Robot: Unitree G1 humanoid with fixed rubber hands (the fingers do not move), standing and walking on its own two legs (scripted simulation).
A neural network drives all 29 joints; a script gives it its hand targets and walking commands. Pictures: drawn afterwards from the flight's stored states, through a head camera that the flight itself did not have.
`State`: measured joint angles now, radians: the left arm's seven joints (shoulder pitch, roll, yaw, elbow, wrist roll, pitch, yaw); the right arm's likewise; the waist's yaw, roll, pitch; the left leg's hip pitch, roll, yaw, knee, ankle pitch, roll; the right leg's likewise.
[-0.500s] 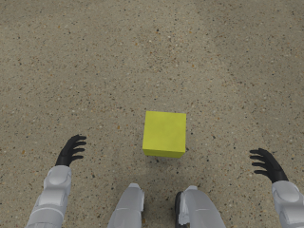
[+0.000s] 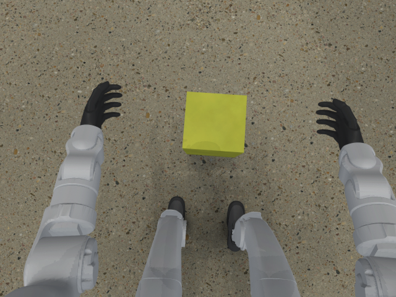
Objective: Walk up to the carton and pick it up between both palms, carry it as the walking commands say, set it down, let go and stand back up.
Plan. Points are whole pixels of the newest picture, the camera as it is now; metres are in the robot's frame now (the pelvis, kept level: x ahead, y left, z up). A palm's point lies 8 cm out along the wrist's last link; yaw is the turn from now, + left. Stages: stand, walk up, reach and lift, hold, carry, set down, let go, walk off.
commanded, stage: reach and lift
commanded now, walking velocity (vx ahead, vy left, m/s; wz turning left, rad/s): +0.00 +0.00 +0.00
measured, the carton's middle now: (213, 128) +0.49 -0.02 -0.58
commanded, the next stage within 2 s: none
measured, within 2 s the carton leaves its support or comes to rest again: neither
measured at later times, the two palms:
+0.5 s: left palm (124, 73) +0.53 +0.20 -0.15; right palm (316, 81) +0.51 -0.22 -0.15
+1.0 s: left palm (146, 89) +0.53 +0.18 -0.26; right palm (289, 105) +0.49 -0.21 -0.27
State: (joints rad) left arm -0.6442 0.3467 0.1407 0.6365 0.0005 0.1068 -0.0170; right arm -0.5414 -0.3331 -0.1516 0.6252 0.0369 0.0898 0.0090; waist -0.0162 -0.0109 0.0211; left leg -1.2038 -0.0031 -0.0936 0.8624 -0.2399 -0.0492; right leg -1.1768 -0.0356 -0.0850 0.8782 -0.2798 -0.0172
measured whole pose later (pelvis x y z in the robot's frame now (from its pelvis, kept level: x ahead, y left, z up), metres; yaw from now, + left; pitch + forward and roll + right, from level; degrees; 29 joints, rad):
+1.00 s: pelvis -0.04 +0.01 -0.10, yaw -3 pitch +54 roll -3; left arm -1.35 0.30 0.32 0.78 0.05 0.17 0.02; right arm -1.26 -0.27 -0.37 0.78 -0.01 0.16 -0.01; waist -0.01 -0.01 0.06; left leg -1.89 0.00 -0.09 1.22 -0.29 -0.05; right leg -1.86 -0.03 -0.07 1.22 -0.31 -0.02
